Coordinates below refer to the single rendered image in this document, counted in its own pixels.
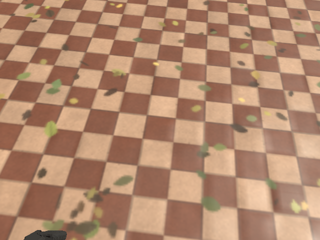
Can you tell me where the robot left hand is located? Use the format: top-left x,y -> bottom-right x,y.
24,230 -> 67,240

